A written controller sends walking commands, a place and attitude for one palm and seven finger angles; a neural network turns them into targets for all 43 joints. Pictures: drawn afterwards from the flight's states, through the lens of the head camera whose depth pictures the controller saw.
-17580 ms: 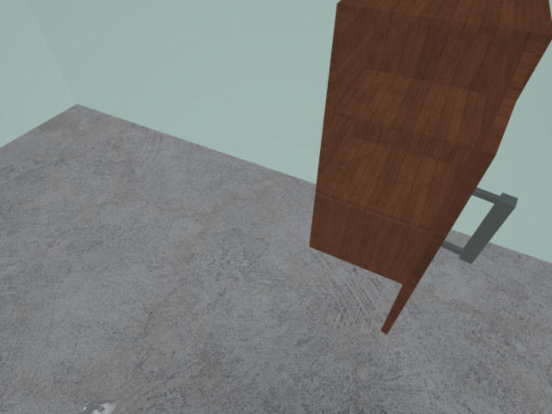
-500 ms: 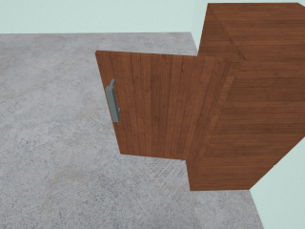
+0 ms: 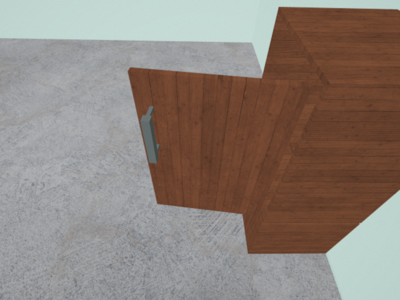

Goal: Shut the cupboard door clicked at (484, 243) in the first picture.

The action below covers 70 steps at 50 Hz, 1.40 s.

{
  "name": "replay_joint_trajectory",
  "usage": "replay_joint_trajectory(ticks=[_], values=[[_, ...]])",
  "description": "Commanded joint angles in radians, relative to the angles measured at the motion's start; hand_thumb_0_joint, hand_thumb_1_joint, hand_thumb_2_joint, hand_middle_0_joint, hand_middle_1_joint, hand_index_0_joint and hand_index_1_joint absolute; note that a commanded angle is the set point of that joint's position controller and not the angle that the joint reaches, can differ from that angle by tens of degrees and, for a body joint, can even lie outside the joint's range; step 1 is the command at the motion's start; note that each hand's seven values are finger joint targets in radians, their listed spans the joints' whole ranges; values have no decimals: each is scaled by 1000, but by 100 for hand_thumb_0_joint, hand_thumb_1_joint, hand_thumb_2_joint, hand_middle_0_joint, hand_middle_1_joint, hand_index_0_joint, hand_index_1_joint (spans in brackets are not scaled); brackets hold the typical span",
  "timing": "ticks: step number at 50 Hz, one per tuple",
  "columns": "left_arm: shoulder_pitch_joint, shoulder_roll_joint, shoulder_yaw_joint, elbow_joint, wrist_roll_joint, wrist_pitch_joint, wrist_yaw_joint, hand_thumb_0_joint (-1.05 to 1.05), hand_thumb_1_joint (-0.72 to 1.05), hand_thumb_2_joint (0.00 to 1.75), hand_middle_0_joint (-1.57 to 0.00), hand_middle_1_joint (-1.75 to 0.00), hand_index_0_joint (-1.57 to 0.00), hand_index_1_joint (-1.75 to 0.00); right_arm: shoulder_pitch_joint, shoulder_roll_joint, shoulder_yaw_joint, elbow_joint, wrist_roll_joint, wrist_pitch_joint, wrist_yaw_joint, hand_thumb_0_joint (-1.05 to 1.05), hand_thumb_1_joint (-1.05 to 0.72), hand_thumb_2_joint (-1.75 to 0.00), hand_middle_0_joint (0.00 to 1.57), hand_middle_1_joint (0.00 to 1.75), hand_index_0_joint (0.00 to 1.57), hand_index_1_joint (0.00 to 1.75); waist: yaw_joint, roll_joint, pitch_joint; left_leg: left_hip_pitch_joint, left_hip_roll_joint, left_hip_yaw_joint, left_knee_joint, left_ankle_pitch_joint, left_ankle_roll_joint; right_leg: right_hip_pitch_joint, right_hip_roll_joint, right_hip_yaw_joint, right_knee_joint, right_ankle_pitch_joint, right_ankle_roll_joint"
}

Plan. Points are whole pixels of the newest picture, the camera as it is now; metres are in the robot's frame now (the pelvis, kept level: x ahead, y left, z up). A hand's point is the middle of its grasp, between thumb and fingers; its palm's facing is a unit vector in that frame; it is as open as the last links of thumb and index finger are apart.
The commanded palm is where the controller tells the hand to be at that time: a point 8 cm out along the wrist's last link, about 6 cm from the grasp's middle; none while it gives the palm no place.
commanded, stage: look again from close up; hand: left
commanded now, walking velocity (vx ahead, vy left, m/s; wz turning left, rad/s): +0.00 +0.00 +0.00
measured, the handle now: (152, 135) +0.50 +0.16 +0.02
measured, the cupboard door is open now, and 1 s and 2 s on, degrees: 82 82 82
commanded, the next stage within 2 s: come to a stop and stand still in 0.06 s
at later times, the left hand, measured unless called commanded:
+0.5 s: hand out of the picture +0.01 +0.20 -0.18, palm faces +0.00 -0.97 -0.24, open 7.4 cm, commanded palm none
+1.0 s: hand out of the picture +0.00 +0.18 -0.18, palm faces +0.03 -0.98 -0.18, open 7.4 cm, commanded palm none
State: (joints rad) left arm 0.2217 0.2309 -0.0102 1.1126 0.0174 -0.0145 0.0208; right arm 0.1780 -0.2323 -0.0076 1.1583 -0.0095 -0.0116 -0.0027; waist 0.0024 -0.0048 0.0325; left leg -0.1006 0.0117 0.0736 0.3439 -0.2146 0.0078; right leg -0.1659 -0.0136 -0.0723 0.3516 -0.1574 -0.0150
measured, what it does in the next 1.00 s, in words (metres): stands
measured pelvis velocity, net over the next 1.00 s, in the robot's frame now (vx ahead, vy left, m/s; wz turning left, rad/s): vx -0.01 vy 0.01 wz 0.01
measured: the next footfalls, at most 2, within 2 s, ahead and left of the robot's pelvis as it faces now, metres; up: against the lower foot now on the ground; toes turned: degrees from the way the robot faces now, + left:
none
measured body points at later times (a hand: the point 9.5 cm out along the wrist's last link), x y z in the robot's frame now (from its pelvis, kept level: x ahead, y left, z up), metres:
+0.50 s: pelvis -0.01 +0.01 -0.01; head +0.00 +0.00 +0.44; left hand +0.01 +0.25 -0.16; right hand +0.02 -0.21 -0.17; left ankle -0.02 +0.11 -0.75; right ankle +0.02 -0.11 -0.75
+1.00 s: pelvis -0.01 +0.01 -0.01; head -0.01 +0.01 +0.44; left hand +0.00 +0.23 -0.17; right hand +0.00 -0.21 -0.16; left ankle -0.02 +0.11 -0.75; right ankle +0.02 -0.11 -0.75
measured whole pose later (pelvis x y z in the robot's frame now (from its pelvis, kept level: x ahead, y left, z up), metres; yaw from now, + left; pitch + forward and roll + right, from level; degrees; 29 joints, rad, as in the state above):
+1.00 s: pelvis -0.01 +0.01 -0.01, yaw +1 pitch -2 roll +0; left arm 0.28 0.16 -0.01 1.11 0.01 -0.01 0.03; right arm 0.28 -0.15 0.00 1.12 -0.01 -0.02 -0.02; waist 0.00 -0.01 0.04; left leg -0.15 -0.01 0.07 0.43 -0.25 0.03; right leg -0.21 -0.04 -0.07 0.45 -0.20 0.00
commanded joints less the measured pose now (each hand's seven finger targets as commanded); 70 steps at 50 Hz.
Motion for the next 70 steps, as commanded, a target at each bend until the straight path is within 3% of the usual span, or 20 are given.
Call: replay_joint_trajectory(ticks=[1, 14, 15, 16, 17, 18, 19, 22, 25, 29, 32, 43, 47, 62, 70], values=[[23, 144, 23, -47, -4, -19, 10, 0, 90, 90, -20, -30, -20, -30, 21, -137, -18, -40, -1, -18, -14, 0, -90, -90, 20, 30, 20, 30, 0, 1, -34, -32, 111, -98, -67, 105, 12, 37, -123, 125, -56, 106, -15], [51, 117, 19, -35, -3, -13, 13, 0, 90, 90, -20, -30, -20, -30, 45, -113, -16, -28, 1, -20, -20, 0, -90, -90, 20, 30, 20, 30, 1, -7, 4, -42, 115, -102, -79, 111, 14, 23, -118, 116, -49, 103, -8], [114, 67, 7, -6, 4, -24, 52, 0, 90, 90, -20, -30, -20, -30, 25, -83, -6, -97, 6, -30, -11, 0, -90, -90, 20, 30, 20, 30, 11, 74, 55, -112, 135, -48, 94, 185, -7, -28, -153, 122, 30, 288, 2], [108, 116, 11, -13, -2, -34, 46, 0, 90, 90, -20, -30, -20, -30, 33, -70, 1, -121, 3, -30, -11, 0, -90, -90, 20, 30, 20, 30, -9, 100, 45, -127, 88, -56, 64, 174, -16, -9, -175, 106, 66, 428, -27], [102, 110, 12, -36, -3, -30, 40, 0, 90, 90, -20, -30, -20, -30, 106, -44, -4, -108, -3, -34, -14, 0, -90, -90, 20, 30, 20, 30, -20, 139, -27, -96, 80, -74, 38, 155, -12, 34, -162, 126, 102, 355, -43], [104, 96, 11, -42, -7, -27, 34, 0, 90, 90, -20, -30, -20, -30, 120, -46, -4, -114, -4, -32, -18, 0, -90, -90, 20, 30, 20, 30, -14, 100, -89, -85, 96, -85, 50, 149, -4, 52, -145, 110, 90, 236, -42], [87, 87, 10, -46, -7, -24, 27, 0, 90, 90, -20, -30, -20, -30, 113, -53, -3, -123, -1, -26, -18, 0, -90, -90, 20, 30, 20, 30, -16, 42, -100, -82, 98, -96, 41, 105, 1, 42, -131, 104, 75, 121, -34], [51, 77, 12, -68, -4, -14, 18, 0, 90, 90, -20, -30, -20, -30, 106, -61, -8, -148, -4, -17, -16, 0, -90, -90, 20, 30, 20, 30, -14, -62, -22, -122, 88, -108, 22, 14, 14, -24, -116, 103, 42, -58, -25], [47, 70, 14, -75, -3, -9, 15, 0, 90, 90, -20, -30, -20, -30, 115, -66, -11, -150, -6, -16, -14, 0, -90, -90, 20, 30, 20, 30, -15, -36, 62, -159, 81, -120, -12, -63, 18, -86, -103, 112, 31, -144, -22], [72, 59, 15, -77, -2, -8, 14, 0, 90, 90, -20, -30, -20, -30, 123, -58, -9, -145, -6, -18, -13, 0, -90, -90, 20, 30, 20, 30, -4, -32, 84, -188, 78, -129, -38, -105, 25, -78, -96, 111, 34, -131, -21], [81, 55, 17, -78, -4, -9, 14, 0, 90, 90, -20, -30, -20, -30, 135, -51, -7, -137, -5, -22, -15, 0, -90, -90, 20, 30, 20, 30, -3, 0, 59, -185, 78, -124, -39, -79, 25, -51, -98, 108, 37, -95, -21], [99, 39, 16, -57, -7, -16, 15, 0, 90, 90, -20, -30, -20, -30, 152, -27, -2, -94, -1, -30, -20, 0, -90, -90, 20, 30, 20, 30, 2, 2, -5, -132, 84, -105, -13, 50, 22, 2, -112, 101, 41, 36, -20], [104, 28, 13, -43, -6, -13, 16, 0, 90, 90, -20, -30, -20, -30, 147, -17, 0, -81, 0, -25, -22, 0, -90, -90, 20, 30, 20, 30, 3, 6, 34, -143, 82, -104, -21, 34, 18, -12, -110, 104, 26, 24, -18], [133, 3, 12, -29, -6, -10, 18, 0, 90, 90, -20, -30, -20, -30, 151, 6, 2, -55, 1, -16, -23, 0, -90, -90, 20, 30, 20, 30, 4, 1, 62, -139, 78, -97, -42, -16, 12, -29, -109, 107, -15, -29, -15], [151, -8, 15, -25, -6, -13, 18, 0, 90, 90, -20, -30, -20, -30, 170, 22, 2, -44, 1, -18, -24, 0, -90, -90, 20, 30, 20, 30, 6, -13, 41, -132, 76, -94, -40, -7, 11, -15, -111, 107, -19, -24, -16]])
